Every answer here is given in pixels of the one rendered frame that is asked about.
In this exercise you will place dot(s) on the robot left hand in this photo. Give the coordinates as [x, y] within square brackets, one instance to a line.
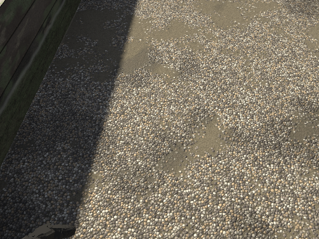
[49, 231]

